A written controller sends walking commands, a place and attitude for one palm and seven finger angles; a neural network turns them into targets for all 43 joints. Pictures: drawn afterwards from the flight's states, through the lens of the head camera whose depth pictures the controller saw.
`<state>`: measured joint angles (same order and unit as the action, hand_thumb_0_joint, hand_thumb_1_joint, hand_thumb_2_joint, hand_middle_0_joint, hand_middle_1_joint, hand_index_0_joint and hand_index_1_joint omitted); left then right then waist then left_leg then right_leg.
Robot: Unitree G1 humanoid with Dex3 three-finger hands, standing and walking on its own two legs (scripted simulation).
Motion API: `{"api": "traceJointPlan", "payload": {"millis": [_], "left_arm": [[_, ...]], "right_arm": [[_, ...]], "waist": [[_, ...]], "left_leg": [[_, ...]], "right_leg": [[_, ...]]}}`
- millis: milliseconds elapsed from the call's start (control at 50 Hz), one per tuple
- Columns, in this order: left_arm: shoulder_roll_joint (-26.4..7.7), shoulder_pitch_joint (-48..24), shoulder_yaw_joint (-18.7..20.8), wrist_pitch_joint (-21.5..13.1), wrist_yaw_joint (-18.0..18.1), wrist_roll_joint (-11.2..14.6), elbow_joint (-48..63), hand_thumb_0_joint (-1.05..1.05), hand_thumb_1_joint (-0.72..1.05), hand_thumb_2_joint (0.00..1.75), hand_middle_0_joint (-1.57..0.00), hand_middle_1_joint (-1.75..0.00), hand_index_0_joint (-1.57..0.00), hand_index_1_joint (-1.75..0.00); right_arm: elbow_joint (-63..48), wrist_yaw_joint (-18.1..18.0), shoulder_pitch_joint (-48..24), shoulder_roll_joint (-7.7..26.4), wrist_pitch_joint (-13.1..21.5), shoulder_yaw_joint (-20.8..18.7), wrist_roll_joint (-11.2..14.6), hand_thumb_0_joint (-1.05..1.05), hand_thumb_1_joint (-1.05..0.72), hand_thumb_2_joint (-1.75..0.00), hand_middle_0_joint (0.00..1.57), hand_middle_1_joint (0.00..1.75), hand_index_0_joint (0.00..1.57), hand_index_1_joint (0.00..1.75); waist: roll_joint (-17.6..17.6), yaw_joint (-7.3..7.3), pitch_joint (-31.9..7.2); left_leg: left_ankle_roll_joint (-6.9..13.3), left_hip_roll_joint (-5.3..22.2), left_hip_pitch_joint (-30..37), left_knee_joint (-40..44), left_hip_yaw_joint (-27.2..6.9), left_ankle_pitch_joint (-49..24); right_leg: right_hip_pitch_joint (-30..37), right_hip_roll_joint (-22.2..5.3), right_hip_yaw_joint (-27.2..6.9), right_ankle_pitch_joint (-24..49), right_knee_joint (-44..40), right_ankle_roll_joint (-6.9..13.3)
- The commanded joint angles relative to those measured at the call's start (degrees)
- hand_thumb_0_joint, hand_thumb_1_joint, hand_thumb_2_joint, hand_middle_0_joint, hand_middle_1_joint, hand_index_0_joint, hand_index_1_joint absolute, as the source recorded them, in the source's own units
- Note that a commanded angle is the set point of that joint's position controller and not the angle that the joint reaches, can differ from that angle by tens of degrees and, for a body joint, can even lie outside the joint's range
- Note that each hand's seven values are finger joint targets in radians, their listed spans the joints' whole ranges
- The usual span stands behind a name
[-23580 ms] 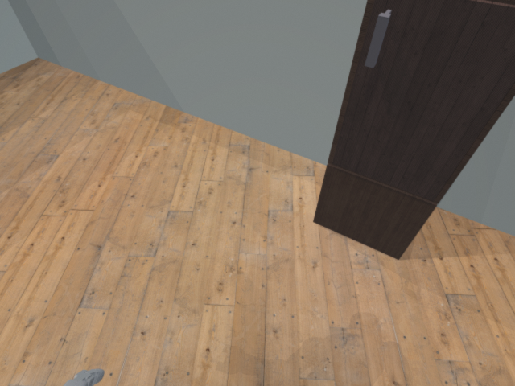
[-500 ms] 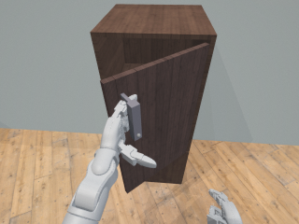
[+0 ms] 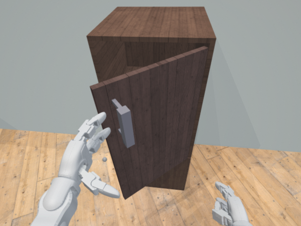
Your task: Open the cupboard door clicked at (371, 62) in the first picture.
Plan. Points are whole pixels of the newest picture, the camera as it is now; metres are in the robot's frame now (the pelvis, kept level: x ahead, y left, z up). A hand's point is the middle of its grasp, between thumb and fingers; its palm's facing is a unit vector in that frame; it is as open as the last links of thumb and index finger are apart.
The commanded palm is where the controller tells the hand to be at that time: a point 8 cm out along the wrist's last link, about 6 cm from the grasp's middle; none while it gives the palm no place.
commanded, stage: slide the hand sideways off the handle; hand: left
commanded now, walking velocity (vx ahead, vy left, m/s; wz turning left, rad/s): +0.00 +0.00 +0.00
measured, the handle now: (122, 123) +0.33 +0.11 +0.14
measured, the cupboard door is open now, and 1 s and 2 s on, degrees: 41 41 41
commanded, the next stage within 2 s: draw the hand back to the body in 0.30 s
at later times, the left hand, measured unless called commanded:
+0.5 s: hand (76, 167) +0.20 +0.18 +0.13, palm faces +0.00 -1.00 -0.05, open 16.3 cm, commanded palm +0.16 +0.24 +0.14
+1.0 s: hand (48, 170) +0.18 +0.23 +0.15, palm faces +0.18 -0.96 -0.22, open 15.8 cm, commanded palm +0.14 +0.28 +0.16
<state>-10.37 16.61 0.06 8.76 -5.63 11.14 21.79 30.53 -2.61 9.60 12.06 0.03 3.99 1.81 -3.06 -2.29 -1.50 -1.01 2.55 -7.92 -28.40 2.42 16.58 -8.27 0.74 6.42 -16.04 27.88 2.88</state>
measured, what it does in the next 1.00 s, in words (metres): stands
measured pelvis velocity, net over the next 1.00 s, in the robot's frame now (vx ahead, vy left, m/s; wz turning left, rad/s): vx -0.01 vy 0.03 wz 0.01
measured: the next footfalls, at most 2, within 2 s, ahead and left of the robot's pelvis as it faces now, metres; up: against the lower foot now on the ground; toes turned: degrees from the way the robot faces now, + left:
none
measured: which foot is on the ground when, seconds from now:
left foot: down 0.00-1.00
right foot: down 0.00-1.00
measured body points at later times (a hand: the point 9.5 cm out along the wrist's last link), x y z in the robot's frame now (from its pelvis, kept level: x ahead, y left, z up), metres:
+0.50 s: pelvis -0.01 +0.01 +0.00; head -0.03 -0.01 +0.45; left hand +0.20 +0.24 +0.14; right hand +0.19 -0.21 -0.07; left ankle -0.01 +0.13 -0.74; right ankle +0.00 -0.08 -0.74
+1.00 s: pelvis -0.01 +0.03 +0.00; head -0.04 +0.02 +0.45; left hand +0.17 +0.28 +0.16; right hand +0.20 -0.16 -0.05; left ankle -0.01 +0.13 -0.74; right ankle +0.00 -0.08 -0.74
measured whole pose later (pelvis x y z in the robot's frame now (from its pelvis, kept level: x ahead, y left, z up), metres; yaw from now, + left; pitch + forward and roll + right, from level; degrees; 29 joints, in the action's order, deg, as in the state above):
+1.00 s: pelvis -0.01 +0.03 +0.00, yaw +1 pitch -4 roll -1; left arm -16.3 25.3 10.2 2.2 -3.5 8.6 27.5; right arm 32.6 -3.6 11.4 12.4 11.1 4.2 1.3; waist -2.6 -3.5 -0.6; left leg 1.5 0.5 -9.5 -30.1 2.6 16.8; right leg -8.7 -1.3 6.1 -14.8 27.4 0.3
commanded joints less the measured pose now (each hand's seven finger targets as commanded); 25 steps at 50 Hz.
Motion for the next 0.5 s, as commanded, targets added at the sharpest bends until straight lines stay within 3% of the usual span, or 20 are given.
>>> {"api": "traceJointPlan", "payload": {"millis": [0, 40, 100, 120, 180, 200, 260, 300, 320, 360, 400, 440, 480], "left_arm": [[-7.06, -4.77, 9.70, -5.24, -0.83, 1.89, 12.65, 0.00, -0.50, 0.30, -0.15, -0.30, -0.15, -0.30], [-5.76, -4.91, 8.33, -5.97, -1.57, 2.41, 13.73, 0.00, -0.50, 0.30, -0.15, -0.30, -0.15, -0.30], [-9.08, -2.58, 11.97, -6.91, -3.36, 3.61, 12.38, 0.00, -0.50, 0.30, -0.15, -0.30, -0.15, -0.30], [-9.06, -4.63, 11.72, -7.40, -4.09, 3.74, 13.44, 0.00, -0.50, 0.30, -0.15, -0.30, -0.15, -0.30], [-8.32, -4.53, 11.01, -8.57, -5.82, 4.78, 12.96, 0.00, -0.50, 0.30, -0.15, -0.30, -0.15, -0.30], [-9.92, -3.47, 12.45, -8.87, -6.14, 5.16, 12.22, 0.00, -0.50, 0.30, -0.15, -0.30, -0.15, -0.30], [-9.58, -5.42, 12.54, -9.39, -7.05, 6.02, 10.73, 0.00, -0.50, 0.30, -0.15, -0.30, -0.15, -0.30], [-11.56, -5.87, 14.26, -9.84, -6.93, 6.09, 9.81, 0.00, -0.50, 0.30, -0.15, -0.30, -0.15, -0.30], [-10.48, -6.40, 13.42, -9.98, -7.00, 6.14, 10.80, 0.00, -0.50, 0.30, -0.15, -0.30, -0.15, -0.30], [-9.68, -5.88, 12.94, -10.03, -7.04, 6.32, 9.74, 0.00, -0.50, 0.30, -0.15, -0.30, -0.15, -0.30], [-11.76, -4.86, 14.70, -10.23, -6.80, 6.00, 9.88, 0.00, -0.50, 0.30, -0.15, -0.30, -0.15, -0.30], [-9.68, -3.93, 12.81, -10.05, -6.87, 5.78, 12.18, 0.00, -0.50, 0.30, -0.15, -0.30, -0.15, -0.30], [-11.07, -2.82, 14.85, -9.46, -6.75, 5.81, 11.56, 0.00, -0.50, 0.30, -0.15, -0.30, -0.15, -0.30]], "right_arm": [[-9.78, -0.45, -7.67, 5.31, 4.93, -2.48, 0.32, 0.00, -0.90, -0.90, 0.20, 0.30, 0.20, 0.30], [-10.20, -0.44, -7.41, 5.36, 6.03, -2.36, 0.39, 0.00, -0.90, -0.90, 0.20, 0.30, 0.20, 0.30], [-9.34, -0.94, -6.36, 6.23, 7.56, -2.87, 0.38, 0.00, -0.90, -0.90, 0.20, 0.30, 0.20, 0.30], [-9.42, -1.08, -6.59, 6.31, 8.11, -2.88, 0.53, 0.00, -0.90, -0.90, 0.20, 0.30, 0.20, 0.30], [-9.15, -1.40, -5.98, 6.58, 10.28, -2.94, 0.67, 0.00, -0.90, -0.90, 0.20, 0.30, 0.20, 0.30], [-8.73, -1.55, -5.98, 6.93, 10.96, -3.20, 0.73, 0.00, -0.90, -0.90, 0.20, 0.30, 0.20, 0.30], [-8.05, -1.87, -6.17, 7.02, 12.43, -2.97, 0.81, 0.00, -0.90, -0.90, 0.20, 0.30, 0.20, 0.30], [-7.20, -1.99, -6.07, 7.38, 13.49, -3.29, 0.77, 0.00, -0.90, -0.90, 0.20, 0.30, 0.20, 0.30], [-7.54, -1.94, -6.57, 7.16, 13.91, -3.14, 0.78, 0.00, -0.90, -0.90, 0.20, 0.30, 0.20, 0.30], [-7.39, -1.98, -6.20, 7.14, 14.62, -3.02, 0.92, 0.00, -0.90, -0.90, 0.20, 0.30, 0.20, 0.30], [-7.01, -1.90, -5.85, 7.51, 15.17, -3.19, 0.84, 0.00, -0.90, -0.90, 0.20, 0.30, 0.20, 0.30], [-7.97, -1.56, -6.26, 7.02, 15.58, -2.70, 0.92, 0.00, -0.90, -0.90, 0.20, 0.30, 0.20, 0.30], [-7.68, -1.53, -5.69, 7.29, 15.64, -2.86, 0.96, 0.00, -0.90, -0.90, 0.20, 0.30, 0.20, 0.30]], "waist": [[2.21, -0.65, -5.31], [3.71, -0.12, -4.68], [4.64, -0.14, -4.21], [3.08, 0.21, -4.75], [3.93, 0.50, -3.75], [3.63, 0.36, -3.38], [4.74, 0.59, -2.04], [4.11, 0.36, -2.18], [2.46, 0.06, -3.50], [3.08, 0.07, -3.06], [3.10, -0.44, -4.35], [0.03, -0.88, -4.96], [2.35, -1.01, -5.33]], "left_leg": [[2.65, -2.55, -0.21, 1.12, -0.91, -13.07], [2.71, -2.59, -0.47, 1.28, -1.22, -12.16], [2.75, -2.52, -1.19, -0.01, -1.38, -11.35], [2.79, -2.74, -0.90, -0.11, -1.30, -11.09], [2.77, -2.84, -1.10, -0.49, -1.91, -10.00], [2.73, -2.70, -1.32, -0.96, -1.97, -9.62], [2.68, -2.95, -2.83, -1.03, -2.39, -7.18], [2.60, -2.83, -2.75, -1.47, -2.50, -6.78], [2.56, -2.96, -2.52, -1.14, -2.65, -6.86], [2.56, -2.88, -2.67, -0.55, -2.82, -6.78], [2.54, -2.70, -2.51, -0.35, -2.88, -8.11], [2.47, -2.90, -2.05, 0.88, -2.89, -8.64], [2.41, -2.66, -2.07, 1.23, -2.94, -9.63]], "right_leg": [[1.54, -1.25, -5.06, 18.39, -4.85, -2.31], [0.60, -1.04, -4.62, 16.58, -4.80, -2.45], [0.29, -1.73, -6.02, 16.30, -5.59, -3.01], [-0.07, -1.87, -6.30, 15.44, -5.70, -3.06], [-1.48, -1.73, -6.00, 12.65, -5.89, -3.13], [-1.79, -1.94, -6.44, 11.76, -6.20, -3.07], [-2.92, -2.34, -7.27, 6.00, -7.32, -3.26], [-3.12, -2.68, -7.72, 4.27, -7.74, -3.07], [-2.57, -2.73, -7.54, 4.10, -7.32, -2.94], [-3.02, -2.20, -6.41, 4.30, -6.77, -2.85], [-1.76, -1.99, -5.71, 6.99, -5.63, -2.54], [-1.42, -1.42, -4.03, 8.84, -4.28, -2.21], [-1.09, -0.91, -3.23, 10.58, -3.76, -2.24]]}}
